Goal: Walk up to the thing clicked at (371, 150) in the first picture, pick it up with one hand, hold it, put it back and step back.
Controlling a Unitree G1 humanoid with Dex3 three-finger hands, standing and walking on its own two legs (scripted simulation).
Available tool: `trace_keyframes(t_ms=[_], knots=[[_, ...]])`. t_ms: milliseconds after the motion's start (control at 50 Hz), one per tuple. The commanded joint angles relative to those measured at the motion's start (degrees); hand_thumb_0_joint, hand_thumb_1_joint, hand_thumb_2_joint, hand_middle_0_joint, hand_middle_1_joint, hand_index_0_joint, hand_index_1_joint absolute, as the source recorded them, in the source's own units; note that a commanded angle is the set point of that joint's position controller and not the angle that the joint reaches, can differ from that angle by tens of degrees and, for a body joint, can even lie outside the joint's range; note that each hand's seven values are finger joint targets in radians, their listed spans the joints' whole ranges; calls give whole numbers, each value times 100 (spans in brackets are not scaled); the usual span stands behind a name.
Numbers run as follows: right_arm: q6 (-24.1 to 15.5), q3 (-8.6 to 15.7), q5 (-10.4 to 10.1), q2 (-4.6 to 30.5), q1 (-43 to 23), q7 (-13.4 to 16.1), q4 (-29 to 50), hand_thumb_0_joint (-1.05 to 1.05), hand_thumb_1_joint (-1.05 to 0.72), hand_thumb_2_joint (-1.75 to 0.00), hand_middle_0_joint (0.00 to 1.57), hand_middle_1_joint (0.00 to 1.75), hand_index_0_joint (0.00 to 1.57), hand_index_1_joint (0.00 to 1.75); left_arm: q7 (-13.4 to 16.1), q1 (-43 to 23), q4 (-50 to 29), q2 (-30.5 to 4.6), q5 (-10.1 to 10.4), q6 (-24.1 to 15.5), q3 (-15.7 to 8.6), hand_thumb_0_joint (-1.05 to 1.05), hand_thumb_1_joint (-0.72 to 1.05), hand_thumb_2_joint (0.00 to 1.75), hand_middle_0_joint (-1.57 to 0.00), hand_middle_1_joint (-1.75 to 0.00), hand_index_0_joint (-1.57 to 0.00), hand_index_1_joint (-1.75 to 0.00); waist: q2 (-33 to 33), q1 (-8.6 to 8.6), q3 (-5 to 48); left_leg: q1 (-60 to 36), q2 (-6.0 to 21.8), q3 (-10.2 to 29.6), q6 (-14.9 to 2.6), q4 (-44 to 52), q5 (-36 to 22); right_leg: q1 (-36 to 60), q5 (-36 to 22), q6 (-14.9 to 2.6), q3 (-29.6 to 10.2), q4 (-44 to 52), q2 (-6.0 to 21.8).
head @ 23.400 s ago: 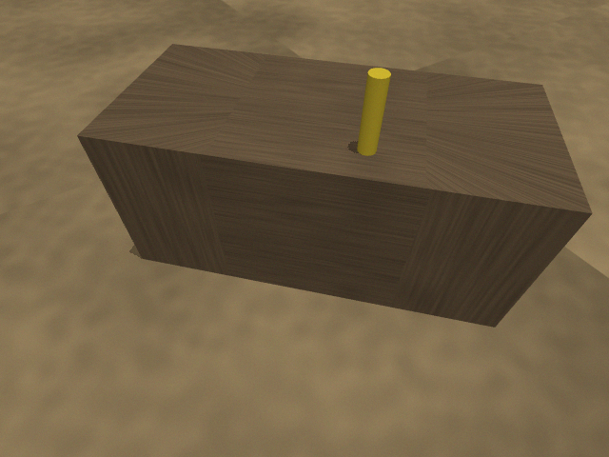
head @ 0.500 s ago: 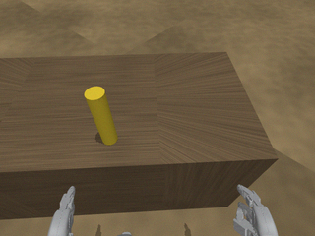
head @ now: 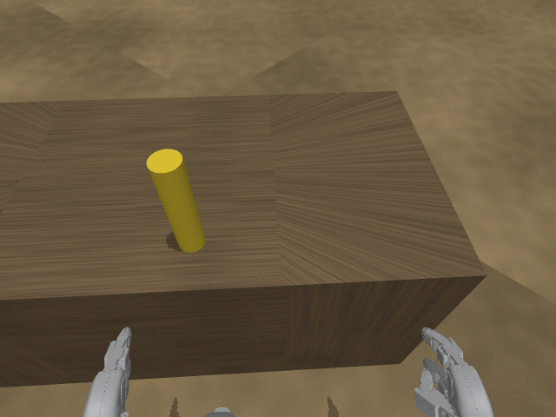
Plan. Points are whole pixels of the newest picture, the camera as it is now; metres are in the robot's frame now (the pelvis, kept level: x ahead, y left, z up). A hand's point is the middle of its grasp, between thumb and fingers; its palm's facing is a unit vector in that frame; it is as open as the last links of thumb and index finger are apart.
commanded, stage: home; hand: left
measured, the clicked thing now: (180, 206) +0.47 +0.18 -0.01
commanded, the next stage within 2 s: stand in 1.46 s
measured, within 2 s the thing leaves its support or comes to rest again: neither
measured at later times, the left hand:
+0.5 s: hand (151, 397) +0.17 +0.18 -0.05, palm faces +0.12 -0.97 -0.23, open 17.4 cm
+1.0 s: hand (152, 395) +0.18 +0.18 -0.05, palm faces +0.12 -0.96 -0.24, open 17.3 cm
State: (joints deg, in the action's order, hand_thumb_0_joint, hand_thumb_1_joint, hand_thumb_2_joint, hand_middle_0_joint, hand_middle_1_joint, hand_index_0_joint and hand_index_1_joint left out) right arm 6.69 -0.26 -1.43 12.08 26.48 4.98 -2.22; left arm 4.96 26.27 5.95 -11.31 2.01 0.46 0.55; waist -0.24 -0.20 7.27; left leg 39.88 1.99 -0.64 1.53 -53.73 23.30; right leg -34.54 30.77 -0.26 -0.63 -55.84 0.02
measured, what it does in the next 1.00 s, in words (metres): stands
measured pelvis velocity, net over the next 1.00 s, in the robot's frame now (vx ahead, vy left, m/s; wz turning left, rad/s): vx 0.01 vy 0.00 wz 0.00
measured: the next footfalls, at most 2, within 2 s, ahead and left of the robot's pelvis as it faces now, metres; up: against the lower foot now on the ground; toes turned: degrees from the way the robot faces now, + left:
none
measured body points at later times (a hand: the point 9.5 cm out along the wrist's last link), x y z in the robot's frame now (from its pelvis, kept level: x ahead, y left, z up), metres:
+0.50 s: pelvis +0.00 +0.01 +0.00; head +0.03 +0.00 +0.45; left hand +0.16 +0.23 -0.03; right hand +0.16 -0.22 -0.03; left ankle +0.04 +0.14 -0.68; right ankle -0.03 -0.11 -0.68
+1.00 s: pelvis +0.01 +0.00 +0.00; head +0.03 +0.01 +0.45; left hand +0.17 +0.23 -0.03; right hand +0.17 -0.24 -0.05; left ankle +0.04 +0.14 -0.68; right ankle -0.03 -0.11 -0.68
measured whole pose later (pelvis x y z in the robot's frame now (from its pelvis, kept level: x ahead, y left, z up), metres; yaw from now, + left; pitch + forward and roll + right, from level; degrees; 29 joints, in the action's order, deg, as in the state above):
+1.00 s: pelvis +0.01 +0.00 +0.00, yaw +0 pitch +9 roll +0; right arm 6.2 -0.9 -2.0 13.1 21.8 5.6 -12.5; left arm 7.0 28.3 3.3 -11.6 1.8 1.6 0.7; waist -0.1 0.7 7.7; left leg 39.9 2.6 -0.1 1.3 -55.3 24.8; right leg -33.6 31.3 -0.1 -0.2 -55.5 -0.6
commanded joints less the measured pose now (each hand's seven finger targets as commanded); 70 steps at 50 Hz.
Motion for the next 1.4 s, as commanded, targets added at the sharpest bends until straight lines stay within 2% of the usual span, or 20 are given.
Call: trace_keyframes(t_ms=[0, 60, 80, 320, 520, 680, 820, 840, 860, 880, 960, 1020, 1060, 1120, 1140, 1160, 1200, 1260, 1340, 1380], knots=[[-288, 297, -4, 511, -105, 82, 1095, 0, -90, -90, 20, 30, 20, 30, 50, -200, -1258, -669, -24, -347, -362, 0, -56, 5, -5, -5, -5, -5, 29, 0, 511, -973, -122, -249, -196, 629, -961, -159, -1517, 53, 93, 1064, -14], [-288, 306, 4, 539, -144, 69, 1130, 0, -90, -90, 20, 30, 20, 30, 63, 3, -925, -496, -25, -309, -261, 0, -56, 5, -5, -5, -5, -5, 7, 3, 317, -881, -110, -219, -190, 686, -835, -225, -1343, 37, 137, 1043, -40], [-284, 270, 4, 497, -207, 69, 1092, 0, -90, -90, 20, 30, 20, 30, 80, -210, -1278, -634, -14, -348, -353, 0, -55, 6, -5, -5, -5, -5, 117, -59, 367, -878, -110, -214, -176, 705, -781, -197, -1268, 20, 142, 1054, -37], [-233, 331, 3, 535, 2, 73, 1172, 0, -90, -90, 20, 30, 20, 30, 101, -174, -1326, -649, -37, -359, -366, 0, -55, 5, -5, -5, -5, -5, 69, 18, 552, -993, -95, -211, -184, 628, -1004, -197, -1519, 36, 137, 966, -56], [-228, 337, 11, 548, -55, 62, 1181, 0, -90, -90, 20, 30, 20, 30, 124, -67, -1174, -545, -42, -341, -288, 0, -52, 7, -5, -6, -5, -6, 103, 6, 420, -935, -81, -177, -157, 745, -765, -281, -1213, 12, 188, 956, -95], [-195, 326, 15, 526, 19, 77, 1275, 0, -90, -90, 20, 30, 20, 30, 105, 42, -1148, -544, -51, -349, -285, 0, -55, 6, -5, -5, -5, -5, -157, 36, 691, -985, -108, -236, -210, 500, -1237, -109, -1868, 90, 109, 931, -46], [-166, 353, 14, 537, 23, 72, 1245, 0, -90, -90, 20, 30, 20, 30, 107, 43, -1199, -567, -59, -340, -315, 0, -55, 5, -5, -5, -5, -5, -18, 11, 616, -990, -91, -226, -190, 551, -1191, -166, -1751, 61, 126, 918, -53], [-154, 296, -1, 471, 32, 61, 1187, 0, -90, -90, 20, 30, 20, 30, 107, 5, -1296, -657, -51, -344, -374, 0, -54, 6, -5, -5, -5, -5, 75, -37, 657, -975, -110, -233, -190, 517, -1262, -109, -1877, 63, 106, 912, -32], [-194, 339, -53, 793, -406, 127, -318, 0, -90, -90, 20, 30, 20, 30, 220, 327, -1251, -767, -60, -272, -569, 0, -51, 7, -5, -6, -5, -6, -136, 59, 573, -1024, -79, -80, -234, 457, -1187, -53, -1872, 77, 169, 983, -151], [-291, 326, -64, 812, -532, 145, 15, 0, -90, -90, 20, 30, 20, 30, 211, 428, -1137, -543, -56, -195, -345, 0, -52, 7, -5, -6, -5, -6, -159, 92, 453, -983, -93, -104, -260, 466, -1147, -44, -1831, 88, 158, 1053, -129], [-429, 276, -60, 710, -783, 191, -351, 0, -90, -90, 20, 30, 20, 30, 300, 214, -1308, -551, -60, -128, -241, 0, -51, 8, -5, -6, -6, -6, 176, 114, 263, -940, -86, -116, -210, 573, -970, -150, -1564, 36, 167, 1096, -121], [-521, 315, -40, 761, -816, 232, -680, 0, -90, -90, 20, 30, 20, 30, 354, 18, -1591, -682, -76, -122, -288, 0, -52, 7, -5, -6, -5, -6, 323, 176, 508, -1254, -37, -83, -223, 552, -1335, -69, -1898, 42, 184, 1055, -149], [-572, 284, -36, 738, -900, 253, -903, 0, -90, -90, 20, 30, 20, 30, 393, -19, -1624, -753, -66, -73, -349, 0, -54, 6, -5, -5, -5, -5, 353, 141, 386, -1214, -33, -50, -198, 610, -1186, -81, -1706, 14, 226, 1073, -142], [-701, 281, -18, 743, -1098, 283, -1033, 0, -90, -90, 20, 30, 20, 30, 414, 63, -1430, -639, -73, 6, -263, 0, -54, 6, -5, -5, -5, -5, 165, 171, 413, -1157, -33, -21, -216, 625, -1045, -12, -1609, 17, 246, 1135, -144], [-728, 496, 726, 1418, -1450, 13, -2475, 0, -90, -90, 20, 30, 20, 30, 136, -651, 581, -1614, -907, -146, -549, 0, -51, 8, -5, -6, -6, -6, -91, 72, -94, -1617, 73, 341, -457, 664, -1691, 874, -2050, -309, -179, 1319, 317], [-745, 546, 785, 1418, -1444, -109, -2684, 0, -90, -90, 20, 30, 20, 30, -6, -464, 1147, -1715, -871, -215, -625, 0, -49, 9, -6, -6, -6, -6, -335, 83, 171, -1726, 2, 212, -548, 524, -1684, 1059, -2435, -406, -431, 1397, 430], [-803, 483, 715, 1380, -1579, -241, -2848, 0, -90, -90, 20, 30, 20, 30, -126, -631, 1369, -1655, -793, -307, -530, 0, -50, 8, -6, -6, -6, -6, -238, 71, -8, -1638, 22, 343, -593, 782, -1777, 1017, -2171, -541, -613, 1486, 467], [-884, 516, 449, 1510, -1636, -437, -3236, 0, -90, -90, 20, 30, 20, 30, -251, -861, 1899, -1667, -571, -387, -435, 0, -52, 7, -5, -6, -5, -6, -164, -23, -93, -1884, 97, 505, -641, 1042, -1482, 1055, -1828, -452, -527, 1616, 396], [-896, 541, 411, 1532, -1827, -495, -3670, 0, -90, -90, 20, 30, 20, 30, -303, -1098, 2605, -1716, -517, -344, -462, 0, -52, 7, -5, -6, -5, -6, 42, -35, -472, -1898, 219, 803, -639, 1629, -546, 958, -1109, -397, -495, 1870, 289], [-902, 525, 430, 1549, -1833, -497, -3886, 0, -90, -90, 20, 30, 20, 30, -316, -1172, 2927, -1724, -503, -348, -466, 0, -52, 7, -5, -6, -5, -6, 104, -14, -564, -1897, 262, 851, -643, 1826, -515, 1127, -1189, -377, -495, 1949, 280]])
